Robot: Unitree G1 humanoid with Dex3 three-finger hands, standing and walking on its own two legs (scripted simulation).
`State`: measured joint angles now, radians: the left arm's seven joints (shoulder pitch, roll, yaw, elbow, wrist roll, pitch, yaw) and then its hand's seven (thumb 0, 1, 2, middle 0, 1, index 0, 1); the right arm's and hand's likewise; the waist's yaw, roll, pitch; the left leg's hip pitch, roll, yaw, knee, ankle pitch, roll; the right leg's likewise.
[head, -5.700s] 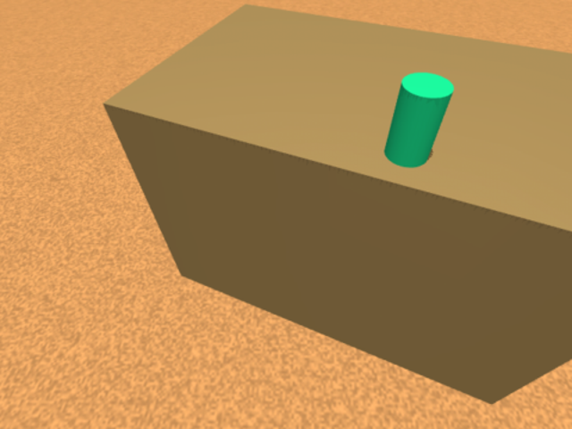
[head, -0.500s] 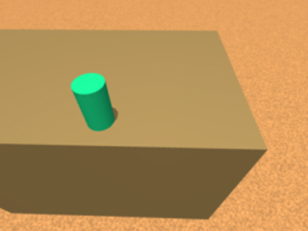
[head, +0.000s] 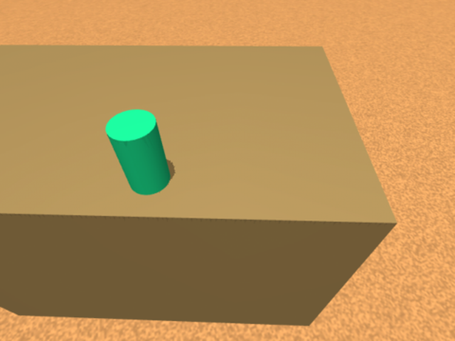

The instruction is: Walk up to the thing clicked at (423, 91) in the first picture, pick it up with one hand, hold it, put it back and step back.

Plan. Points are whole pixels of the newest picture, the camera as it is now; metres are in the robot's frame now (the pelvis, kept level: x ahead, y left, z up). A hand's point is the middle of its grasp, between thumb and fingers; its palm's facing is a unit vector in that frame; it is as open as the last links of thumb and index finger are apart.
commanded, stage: stand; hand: left
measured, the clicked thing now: (141, 154) +0.43 +0.20 +0.09
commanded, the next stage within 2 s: rise first in 0.36 s
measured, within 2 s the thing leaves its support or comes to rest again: neither
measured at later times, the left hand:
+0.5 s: hand out of the picture +0.06 +0.25 -0.16, palm faces -0.01 -0.94 -0.34, open 7.5 cm
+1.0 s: hand (103, 312) +0.18 +0.25 -0.06, palm faces +0.25 -0.90 -0.35, open 16.5 cm
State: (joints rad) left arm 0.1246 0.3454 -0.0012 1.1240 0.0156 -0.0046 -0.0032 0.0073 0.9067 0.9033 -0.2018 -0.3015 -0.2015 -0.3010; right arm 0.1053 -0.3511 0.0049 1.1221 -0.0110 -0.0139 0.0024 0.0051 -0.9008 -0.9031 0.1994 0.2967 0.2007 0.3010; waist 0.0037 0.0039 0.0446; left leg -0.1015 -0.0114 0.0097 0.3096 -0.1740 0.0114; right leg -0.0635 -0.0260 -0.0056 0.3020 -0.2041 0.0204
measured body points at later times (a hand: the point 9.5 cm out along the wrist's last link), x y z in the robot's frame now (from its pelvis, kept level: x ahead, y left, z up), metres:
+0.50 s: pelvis +0.00 +0.00 +0.00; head +0.01 +0.00 +0.45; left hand +0.06 +0.30 -0.13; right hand +0.07 -0.30 -0.13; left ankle +0.00 +0.11 -0.75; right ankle -0.02 -0.13 -0.75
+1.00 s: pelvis +0.00 -0.01 -0.01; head +0.01 -0.02 +0.44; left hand +0.16 +0.29 -0.03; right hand +0.16 -0.26 -0.10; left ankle +0.00 +0.11 -0.75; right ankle -0.02 -0.13 -0.75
